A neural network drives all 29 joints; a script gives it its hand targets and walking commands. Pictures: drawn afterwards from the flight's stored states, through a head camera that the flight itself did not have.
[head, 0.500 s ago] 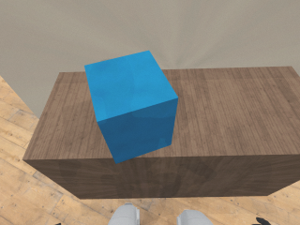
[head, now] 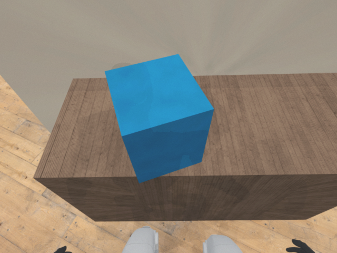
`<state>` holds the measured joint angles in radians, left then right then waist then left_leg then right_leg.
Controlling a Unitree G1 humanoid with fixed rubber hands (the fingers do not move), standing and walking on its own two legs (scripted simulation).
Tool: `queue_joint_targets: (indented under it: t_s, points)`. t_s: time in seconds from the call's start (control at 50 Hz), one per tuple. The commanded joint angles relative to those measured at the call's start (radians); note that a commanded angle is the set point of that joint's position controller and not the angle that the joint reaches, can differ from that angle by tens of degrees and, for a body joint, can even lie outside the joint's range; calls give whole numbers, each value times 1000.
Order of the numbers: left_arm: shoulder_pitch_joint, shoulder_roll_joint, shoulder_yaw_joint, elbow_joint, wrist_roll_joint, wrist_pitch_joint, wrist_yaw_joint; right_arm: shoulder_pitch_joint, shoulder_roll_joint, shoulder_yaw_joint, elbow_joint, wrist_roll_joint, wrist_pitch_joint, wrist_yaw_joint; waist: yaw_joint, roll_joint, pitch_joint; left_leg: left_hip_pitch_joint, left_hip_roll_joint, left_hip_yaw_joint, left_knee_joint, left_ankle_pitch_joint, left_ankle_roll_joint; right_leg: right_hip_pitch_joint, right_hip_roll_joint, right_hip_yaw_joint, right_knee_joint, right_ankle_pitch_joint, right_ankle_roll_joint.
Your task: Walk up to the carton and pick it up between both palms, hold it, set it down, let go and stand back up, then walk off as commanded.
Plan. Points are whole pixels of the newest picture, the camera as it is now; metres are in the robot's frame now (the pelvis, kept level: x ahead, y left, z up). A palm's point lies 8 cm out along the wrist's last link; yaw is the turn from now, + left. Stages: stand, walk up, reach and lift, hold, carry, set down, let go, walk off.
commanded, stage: walk up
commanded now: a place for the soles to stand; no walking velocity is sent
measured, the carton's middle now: (157, 121) +0.44 +0.05 +0.01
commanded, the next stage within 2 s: reach and lift in 2.00 s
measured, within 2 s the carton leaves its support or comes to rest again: neither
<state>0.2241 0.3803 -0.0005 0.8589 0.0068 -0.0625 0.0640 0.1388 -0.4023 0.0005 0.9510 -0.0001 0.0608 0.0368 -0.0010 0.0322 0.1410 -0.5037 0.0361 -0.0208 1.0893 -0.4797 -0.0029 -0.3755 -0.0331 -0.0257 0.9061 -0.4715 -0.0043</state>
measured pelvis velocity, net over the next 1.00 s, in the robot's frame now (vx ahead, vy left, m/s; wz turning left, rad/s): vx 0.00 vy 0.09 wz -0.04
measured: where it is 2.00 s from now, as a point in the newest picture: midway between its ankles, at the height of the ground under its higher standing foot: outside the picture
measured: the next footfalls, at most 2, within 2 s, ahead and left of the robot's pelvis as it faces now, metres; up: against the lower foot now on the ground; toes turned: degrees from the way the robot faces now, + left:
left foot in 0.08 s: +0.07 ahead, +0.19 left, +0.00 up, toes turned -3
right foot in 0.38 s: +0.06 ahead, -0.07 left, +0.00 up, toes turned -3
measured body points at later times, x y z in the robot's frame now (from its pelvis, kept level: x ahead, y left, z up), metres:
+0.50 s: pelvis +0.01 +0.07 +0.00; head +0.07 +0.05 +0.44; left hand +0.10 +0.38 -0.11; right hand +0.10 -0.23 -0.14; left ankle +0.03 +0.15 -0.68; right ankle +0.01 -0.09 -0.69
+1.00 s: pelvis +0.00 +0.09 +0.00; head +0.05 +0.08 +0.44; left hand +0.10 +0.40 -0.11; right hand +0.09 -0.22 -0.13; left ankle +0.04 +0.17 -0.69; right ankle +0.02 -0.07 -0.69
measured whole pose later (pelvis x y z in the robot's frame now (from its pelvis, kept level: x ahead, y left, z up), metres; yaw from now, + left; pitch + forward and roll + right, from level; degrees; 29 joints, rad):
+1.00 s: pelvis +0.00 +0.09 +0.00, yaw -2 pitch -2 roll -2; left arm 0.22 0.39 0.00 0.86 0.01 -0.07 0.05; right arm 0.13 -0.39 0.00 0.93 0.00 0.00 0.02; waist 0.01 0.04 0.14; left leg -0.45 -0.01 0.03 0.95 -0.44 0.06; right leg -0.42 -0.05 -0.01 0.92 -0.46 0.02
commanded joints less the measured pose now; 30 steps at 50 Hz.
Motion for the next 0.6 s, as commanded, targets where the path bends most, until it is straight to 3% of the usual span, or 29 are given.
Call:
queue_joint_targets:
  t_s: [0.0,0.02,0.04,0.06,0.08,0.1,0.12,0.14,0.18,0.2,0.22,0.24,0.26,0.28,0.3,0.32,0.34,0.36,0.38,0.4,0.42,0.44,0.48,0.5,0.52,0.54,0.56,0.58]
  points:
    - [4,372,126,-23,23,-39,24,-60,-215,-128,-139,-27,-42,-1,10,-98,-119,-40,51,-53,-141,-70,33,64,-333,411,-333,420,-253]
    - [-26,377,115,-21,17,-34,17,2,-208,-131,-108,-26,-50,-2,-21,-84,-149,116,31,-21,-292,8,36,-14,-267,330,-277,352,-215]
    - [-71,334,101,-37,12,-24,9,78,-203,-129,-83,-30,-64,-10,-68,-104,-169,251,-2,-16,-466,64,56,-66,-189,211,-165,391,-152]
    - [-52,256,83,-40,3,-24,4,163,-276,-151,-69,-50,-76,-20,-102,87,-229,387,88,-241,-617,89,115,-169,-80,62,123,393,-71]
    - [-31,175,64,-43,-5,-19,4,107,-328,-154,-69,-36,-82,-25,-51,290,-212,429,205,-497,-656,333,170,-326,32,-28,264,-116,-7]
    - [-26,235,73,-33,-4,-4,12,105,-343,-144,-87,-24,-87,-25,-68,165,-245,415,276,-615,-665,298,210,-331,25,77,230,-181,-14]
    - [-45,271,79,-20,2,-3,13,65,-323,-142,-96,-23,-86,-28,-63,133,-187,357,290,-679,-680,313,220,-325,5,80,219,-180,-13]
    - [-53,275,82,-20,-1,-6,11,52,-304,-138,-103,-22,-84,-34,-54,135,-149,324,257,-589,-673,352,180,-318,-7,78,200,-147,-20]
    - [-10,241,81,-12,-7,-6,1,20,-270,-128,-118,-22,-81,-47,-37,159,-177,361,211,-445,-588,464,161,-277,-27,63,170,-107,-15]
    - [17,245,86,-5,-14,-6,-4,28,-282,-124,-110,-23,-81,-50,-26,194,-181,334,201,-411,-577,468,156,-237,-26,61,165,-95,-14]
    - [27,240,87,6,-14,-4,-3,22,-265,-116,-106,-23,-82,-49,-16,171,-171,325,181,-396,-577,507,153,-216,-19,52,143,-95,-17]
    - [63,236,83,4,-4,-6,-5,34,-272,-121,-99,-28,-81,-49,-20,188,-213,366,198,-404,-563,480,175,-203,-16,29,92,-91,-18]
    - [26,248,82,0,-6,-10,0,30,-263,-127,-116,-29,-78,-51,-37,155,-174,331,215,-412,-562,499,174,-212,-23,31,79,-96,-20]
    - [43,245,89,0,-9,-13,1,24,-251,-116,-113,-22,-79,-46,-17,136,-195,315,228,-433,-561,487,207,-170,-13,31,44,-85,-28]
    - [42,233,85,1,-11,-17,2,31,-252,-123,-112,-26,-76,-48,-22,125,-202,329,219,-388,-533,550,213,-158,-9,17,-22,-90,-26]
    - [35,248,90,1,-9,-14,2,14,-264,-124,-118,-23,-73,-49,-21,106,-189,343,198,-387,-518,579,167,-134,-7,17,-83,-55,-26]
    - [59,231,89,14,-9,-21,5,-18,-249,-113,-117,-18,-72,-46,9,112,-197,297,196,-335,-483,612,163,-52,-1,9,-166,33,-33]
    - [106,244,92,26,-8,-34,3,-77,-240,-107,-130,-13,-67,-43,46,91,-220,213,150,-242,-389,617,148,93,-19,51,-323,186,-43]
    - [168,297,102,38,10,-52,7,-77,-188,-96,-142,9,-75,-40,80,-72,-302,59,86,-141,-182,624,85,285,-132,249,-345,400,-110]
    - [168,358,125,27,14,-50,13,-96,-162,-90,-165,7,-80,-38,86,-175,-281,-81,-2,-29,-49,397,27,326,-274,457,-370,491,-208]
    - [157,375,130,22,-2,-40,9,-105,-208,-102,-164,2,-76,-44,93,-212,-256,-121,-28,-39,-34,-37,8,328,-375,582,-364,620,-336]
    - [111,367,122,8,-1,-41,13,-128,-203,-105,-151,-3,-70,-45,85,-205,-246,-113,2,-86,-29,-162,8,289,-393,571,-338,658,-367]
    - [31,347,110,-8,11,-36,19,-75,-213,-114,-136,-17,-73,-30,33,-165,-184,-49,-1,-67,-102,-166,35,158,-349,469,-316,553,-330]
    - [-19,352,103,-16,12,-34,16,0,-202,-118,-104,-17,-80,-25,-22,-191,-176,12,9,-70,-258,-71,48,104,-323,418,-274,528,-283]
    - [-51,329,89,-40,4,-31,13,52,-230,-132,-78,-19,-87,-25,-50,-147,-205,182,14,-78,-347,203,70,-33,-245,312,-209,436,-197]
    - [-82,273,73,-45,0,-29,7,105,-261,-145,-65,-29,-92,-28,-76,-8,-255,335,83,-189,-451,342,103,-135,-143,178,-74,369,-113]
    - [-94,228,59,-51,-10,-25,8,103,-290,-153,-56,-30,-97,-28,-84,152,-219,378,158,-408,-586,332,161,-245,-13,2,104,202,-35]
    - [-62,237,68,-40,-12,-10,10,96,-311,-148,-69,-30,-98,-28,-68,140,-218,395,260,-574,-666,286,197,-296,17,16,105,-140,-19]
